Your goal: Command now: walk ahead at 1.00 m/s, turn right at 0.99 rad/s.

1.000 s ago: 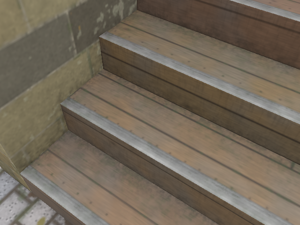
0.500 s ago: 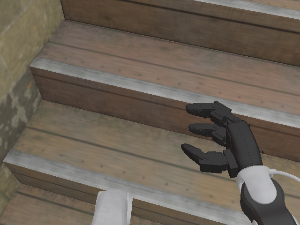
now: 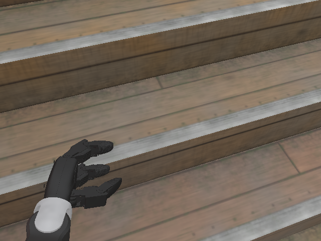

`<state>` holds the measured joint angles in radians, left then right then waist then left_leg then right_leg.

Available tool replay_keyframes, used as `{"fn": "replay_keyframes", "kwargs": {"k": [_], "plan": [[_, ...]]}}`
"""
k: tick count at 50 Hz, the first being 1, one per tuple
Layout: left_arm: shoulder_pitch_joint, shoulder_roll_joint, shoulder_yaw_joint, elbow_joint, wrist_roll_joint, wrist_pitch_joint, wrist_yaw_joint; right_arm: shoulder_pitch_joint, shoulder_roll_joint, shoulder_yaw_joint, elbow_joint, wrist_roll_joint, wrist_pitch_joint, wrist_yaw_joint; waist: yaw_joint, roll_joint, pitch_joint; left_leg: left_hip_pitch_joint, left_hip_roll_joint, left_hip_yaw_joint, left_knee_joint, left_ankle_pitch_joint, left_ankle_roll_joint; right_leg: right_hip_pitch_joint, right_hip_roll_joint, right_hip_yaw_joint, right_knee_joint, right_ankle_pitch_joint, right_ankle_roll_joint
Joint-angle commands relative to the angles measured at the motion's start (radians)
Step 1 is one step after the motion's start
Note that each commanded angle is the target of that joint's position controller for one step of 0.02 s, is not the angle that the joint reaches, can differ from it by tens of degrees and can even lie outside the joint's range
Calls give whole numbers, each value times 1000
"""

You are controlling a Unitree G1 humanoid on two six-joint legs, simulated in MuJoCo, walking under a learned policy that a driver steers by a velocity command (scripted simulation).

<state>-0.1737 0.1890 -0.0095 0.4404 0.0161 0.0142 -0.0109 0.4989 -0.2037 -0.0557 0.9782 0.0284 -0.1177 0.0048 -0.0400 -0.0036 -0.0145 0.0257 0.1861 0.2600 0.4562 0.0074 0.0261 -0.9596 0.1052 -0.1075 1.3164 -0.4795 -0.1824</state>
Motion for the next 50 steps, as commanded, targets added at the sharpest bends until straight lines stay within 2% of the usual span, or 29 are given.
{"fn": "replay_keyframes", "kwargs": {"k": [1, 2, 5, 11, 12, 14, 16, 17, 18, 19, 20, 22, 26, 29, 33, 34, 36, 37, 38, 39, 40, 41, 43, 44, 46, 47, 48, 49, 50], "plan": [[311, 344, 163, 91, -5, 13, 13, -310, -180, -57, -388, -38, -56, 78, 160, -235, -378, -773, -243, -247, 1290, -61, -20, 966, -114, 902, -844, -30, -189], [299, 320, 151, 79, 13, 24, 31, -369, -109, -28, -485, -99, -66, 82, 124, -143, -422, -963, -244, -387, 1722, -100, -7, 988, -205, 1140, -992, -169, -194], [450, 221, 121, 311, 34, -56, 42, -473, 75, 78, -585, -126, -37, 9, 72, 63, -56, -1224, -182, -373, 1919, -274, 37, 737, -124, 803, -934, 141, -138], [548, 168, 85, 471, 10, -125, 15, -808, 160, 145, -782, -115, 27, -58, 19, 30, 162, -1350, -115, -364, 1732, -736, 97, 453, -140, 544, -1178, 308, -52], [471, 196, 86, 433, -10, -115, 17, -760, 77, 127, -774, -99, 37, -57, -20, 64, 154, -1101, -115, -236, 1427, -625, 55, 313, -122, 490, -1316, 448, -69], [347, 228, 110, 343, -55, -124, 23, -517, 41, 102, -672, -90, 51, -54, -95, 82, -84, -233, -191, -105, 1097, -339, 34, 50, -115, 383, -1262, 1296, -56], [270, 357, 185, 288, -101, -142, 13, -167, -87, 32, -626, -95, 52, -98, -297, 80, -440, 143, -15, -543, 633, -484, 117, 298, -77, 408, -533, 1916, 121], [108, 340, 193, 224, -22, -164, 11, 11, -156, 6, -518, -33, 33, -81, -376, 209, -535, 145, -78, -479, 331, -330, 54, 464, -6, 396, -208, 1376, 162], [54, 206, 164, 195, 76, -190, -23, -38, -127, 4, -396, 24, 36, -82, -305, 316, -277, 88, -97, -335, 109, 10, 65, 284, 80, 326, 57, 245, 133], [343, -9, 110, 164, 66, -191, -33, -106, -74, 34, -408, -10, 51, -61, -18, 280, -277, 224, 205, -543, 447, 1099, 93, -16, 19, 418, 401, 28, 147], [392, 87, 134, 204, 58, -145, -35, -127, -78, 17, -436, -46, 63, -60, -49, 146, -427, 184, 265, -735, 277, 866, 182, -19, 9, 332, 528, 137, 159], [253, 28, 95, 126, 84, -66, -10, -360, 53, 36, -404, -54, 40, -69, 75, 43, -99, -113, 229, -733, 88, 96, 189, -207, -30, 244, 767, 160, 179], [236, 22, 66, 125, 29, -3, 18, -236, 74, 30, -203, -39, -12, -17, 115, -40, 124, -347, 8, -173, -74, 431, 8, -65, 31, 171, 383, 98, 142], [75, 48, 59, 18, 21, 9, -5, -204, -56, 1, -163, -55, -30, -44, 82, 197, 76, -159, 1, -123, -153, 924, 13, 25, 1, 81, 69, 46, 155], [305, 162, 75, 121, 40, -34, -20, -297, -186, -19, -248, -48, -20, -53, 183, 32, -161, -24, -121, -43, 196, 1500, -61, 547, 123, -121, -617, 288, 110], [419, 144, 73, 196, 42, -39, -39, -177, -161, -8, -241, -13, 0, -56, 189, -40, -248, -267, -119, -101, 529, 1115, -109, 1009, 50, -83, -947, 753, 106], [452, 197, 102, 298, 41, 6, -20, -200, -188, -49, -275, 16, 36, -83, 212, -363, -20, -856, -287, -145, 1516, -877, -51, 1249, -163, 50, -1282, 1131, -45], [480, 258, 105, 306, 61, -15, 9, -252, -94, -27, -364, 31, 41, -105, 149, -233, -46, -1106, -336, -234, 1832, -1053, -24, 1405, -336, 160, -1104, 1673, -70], [676, 348, 133, 340, 76, -39, 39, -331, -30, 0, -481, 82, 43, -120, 220, -193, -303, -1430, -347, -383, 2172, -1309, -9, 1843, -572, 281, -737, 2278, -140], [772, 329, 135, 389, 94, -76, 67, -463, -25, 33, -571, 81, 48, -146, 288, -174, -310, -1688, -277, -567, 2285, -1343, 26, 1934, -671, 399, -721, 2058, -138], [769, 290, 134, 412, 84, -97, 90, -517, 18, 62, -611, 33, 50, -151, 265, -136, -290, -1842, -260, -681, 2362, -1432, 70, 1881, -678, 436, -745, 1704, -96], [577, 222, 108, 361, 68, -112, 90, -389, 41, 83, -584, -11, 47, -132, 81, 23, -299, -1699, -230, -672, 2168, -1311, 112, 1656, -646, 358, -817, 1485, -40], [-12, 297, 89, 239, -14, -93, 46, -80, -49, 68, -487, -54, 65, -105, -298, 180, -23, -930, -263, -303, 1255, -863, 24, 638, -388, -81, -1204, 1170, 75], [-132, 335, 101, 215, -25, -93, 36, 19, -23, 76, -462, -85, 101, -90, -352, 197, -2, -393, -330, -200, 1041, -481, -23, 210, -314, -131, -1283, 992, 57], [-66, 380, 124, 286, -91, -120, -2, 229, -60, 43, -379, -46, 154, -102, -387, -175, -180, -104, -301, -381, 866, -440, 19, 455, -293, -75, -949, 1694, 112], [-79, 352, 134, 275, -88, -124, -6, 363, -150, 13, -310, -71, 159, -98, -420, -72, -213, -102, -310, -469, 562, -294, 0, 597, -266, 45, -595, 1538, 139], [22, 224, 109, 244, -31, -78, -31, 259, -274, -16, -281, -87, 166, -126, -251, 485, -191, -168, -199, -954, 28, 5, 15, 504, -20, 100, -86, 293, 208], [360, 56, 53, 328, 45, -38, -62, 6, -266, 4, -310, -8, 143, -110, 28, 601, -219, -266, -191, -1028, 97, 893, -92, 518, 103, 404, 340, 122, 203], [565, 35, 62, 338, 54, -17, -76, -144, -282, 9, -371, 54, 131, -107, 130, 607, -299, -352, -138, -1121, 40, 712, -168, 495, 81, 439, 445, 95, 200]]}}
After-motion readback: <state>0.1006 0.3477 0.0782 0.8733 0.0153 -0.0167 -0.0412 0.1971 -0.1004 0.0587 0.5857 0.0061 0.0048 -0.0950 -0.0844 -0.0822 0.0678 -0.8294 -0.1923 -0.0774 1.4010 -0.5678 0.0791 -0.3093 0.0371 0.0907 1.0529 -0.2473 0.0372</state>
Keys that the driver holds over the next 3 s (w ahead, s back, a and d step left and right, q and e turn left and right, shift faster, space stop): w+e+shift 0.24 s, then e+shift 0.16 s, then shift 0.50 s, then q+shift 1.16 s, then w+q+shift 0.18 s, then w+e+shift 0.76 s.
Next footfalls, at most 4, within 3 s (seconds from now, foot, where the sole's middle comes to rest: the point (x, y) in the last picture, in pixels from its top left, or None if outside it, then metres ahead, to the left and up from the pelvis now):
0.36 left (122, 227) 0.40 0.12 -0.45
0.74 right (213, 194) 0.50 -0.17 -0.45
0.96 left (193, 89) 0.79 -0.11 -0.27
1.26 right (205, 97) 0.76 -0.15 -0.27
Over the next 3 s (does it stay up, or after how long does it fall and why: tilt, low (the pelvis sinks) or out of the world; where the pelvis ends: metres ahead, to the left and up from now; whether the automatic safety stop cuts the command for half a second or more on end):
stays up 1.27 0.31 0.79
